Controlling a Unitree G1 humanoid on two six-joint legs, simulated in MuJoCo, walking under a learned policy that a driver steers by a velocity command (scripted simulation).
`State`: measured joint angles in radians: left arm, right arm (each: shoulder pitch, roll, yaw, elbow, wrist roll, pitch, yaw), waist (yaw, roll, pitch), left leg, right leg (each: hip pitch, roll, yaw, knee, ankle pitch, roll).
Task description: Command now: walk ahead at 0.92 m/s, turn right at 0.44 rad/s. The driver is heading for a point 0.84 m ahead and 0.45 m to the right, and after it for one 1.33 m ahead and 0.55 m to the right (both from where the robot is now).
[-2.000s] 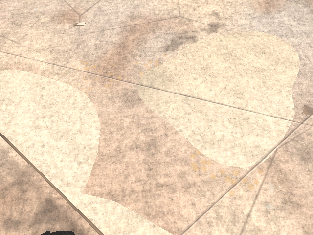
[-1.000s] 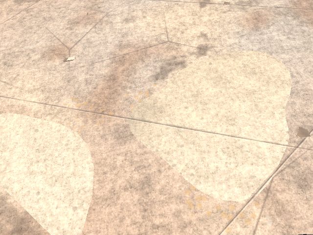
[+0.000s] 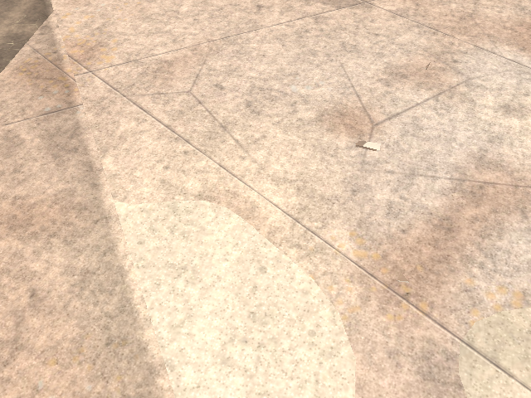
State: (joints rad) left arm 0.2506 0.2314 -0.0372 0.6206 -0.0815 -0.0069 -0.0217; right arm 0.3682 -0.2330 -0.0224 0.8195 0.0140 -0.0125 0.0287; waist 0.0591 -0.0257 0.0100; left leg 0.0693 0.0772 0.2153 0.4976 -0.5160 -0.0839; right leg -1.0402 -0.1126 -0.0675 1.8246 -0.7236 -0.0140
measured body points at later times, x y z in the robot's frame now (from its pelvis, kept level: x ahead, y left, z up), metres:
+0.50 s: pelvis +0.46 -0.06 +0.16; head +0.48 -0.11 +0.61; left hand +0.55 +0.17 +0.05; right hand +0.69 -0.36 +0.19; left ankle +0.73 -0.02 -0.52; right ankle +0.26 -0.03 -0.57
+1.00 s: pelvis +0.82 -0.30 +0.13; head +0.83 -0.33 +0.58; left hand +1.12 -0.46 +0.10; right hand +0.57 -0.35 +0.00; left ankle +0.73 -0.03 -0.55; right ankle +0.86 -0.49 -0.55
